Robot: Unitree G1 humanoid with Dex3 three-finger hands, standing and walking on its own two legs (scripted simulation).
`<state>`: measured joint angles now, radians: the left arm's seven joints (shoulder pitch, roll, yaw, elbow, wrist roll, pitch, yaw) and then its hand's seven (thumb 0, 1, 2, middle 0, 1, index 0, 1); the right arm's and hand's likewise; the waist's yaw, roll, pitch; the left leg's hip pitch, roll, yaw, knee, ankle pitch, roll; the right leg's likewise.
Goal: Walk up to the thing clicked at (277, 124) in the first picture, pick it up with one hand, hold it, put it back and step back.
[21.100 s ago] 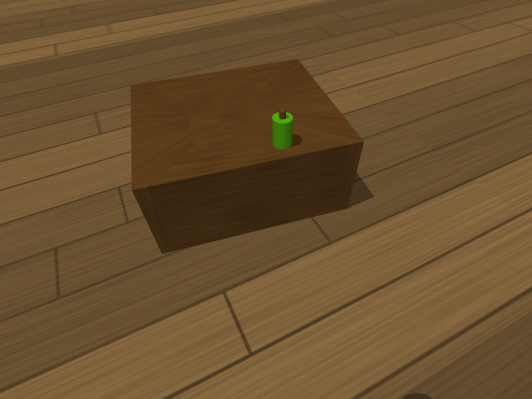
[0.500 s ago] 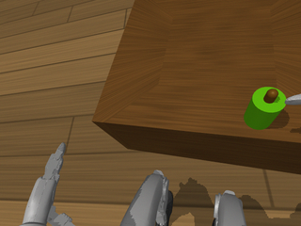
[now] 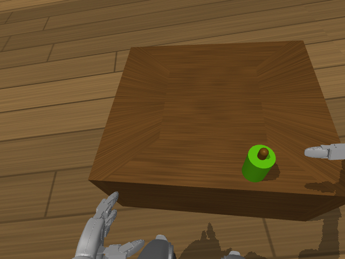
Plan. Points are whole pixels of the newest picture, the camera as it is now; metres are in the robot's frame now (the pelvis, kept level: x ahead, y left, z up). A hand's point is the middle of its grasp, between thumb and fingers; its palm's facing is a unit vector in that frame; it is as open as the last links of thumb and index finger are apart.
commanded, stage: home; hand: right
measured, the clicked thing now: (258, 161) +0.45 -0.18 -0.20
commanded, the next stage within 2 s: none
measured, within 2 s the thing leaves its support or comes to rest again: neither
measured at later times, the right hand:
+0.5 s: hand (291, 235) +0.22 -0.18 -0.03, palm faces +0.13 +0.96 -0.25, open 17.2 cm
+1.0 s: hand out of the picture +0.17 -0.16 -0.04, palm faces +0.06 +0.95 -0.31, open 17.5 cm
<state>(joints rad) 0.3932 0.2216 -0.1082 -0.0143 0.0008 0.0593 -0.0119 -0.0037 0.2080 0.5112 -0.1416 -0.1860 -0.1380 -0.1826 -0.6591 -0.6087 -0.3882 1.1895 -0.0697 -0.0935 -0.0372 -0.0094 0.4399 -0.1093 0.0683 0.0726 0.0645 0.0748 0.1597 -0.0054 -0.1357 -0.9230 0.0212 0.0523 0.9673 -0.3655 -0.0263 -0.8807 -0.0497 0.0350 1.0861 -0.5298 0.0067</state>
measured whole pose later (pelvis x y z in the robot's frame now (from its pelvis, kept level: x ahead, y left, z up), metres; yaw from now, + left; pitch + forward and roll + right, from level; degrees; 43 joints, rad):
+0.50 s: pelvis +0.03 +0.01 +0.03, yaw -1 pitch +8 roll +2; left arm 0.29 0.21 -0.03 0.44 -0.05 0.11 0.10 0.01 0.87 0.88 -0.20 -0.29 -0.20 -0.29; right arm 0.33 -0.21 -0.02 0.23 0.04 0.09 -0.11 -0.01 0.50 -0.08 0.07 0.06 0.06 0.07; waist 0.03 -0.03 -0.10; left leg -0.58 0.03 0.05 0.82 -0.38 -0.02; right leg -0.51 -0.04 0.03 0.87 -0.50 0.02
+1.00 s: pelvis +0.00 +0.02 +0.03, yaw -2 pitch +4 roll +1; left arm 0.25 0.24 -0.01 0.55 0.04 -0.07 0.12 0.01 0.89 0.90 -0.20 -0.30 -0.20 -0.29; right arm 0.38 -0.22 0.03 0.20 -0.03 0.11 -0.10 -0.01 0.55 -0.05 0.06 0.05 0.06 0.06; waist 0.01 -0.02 -0.04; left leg -0.54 0.03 0.06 0.84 -0.36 0.00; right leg -0.47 -0.04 0.04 0.88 -0.47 0.03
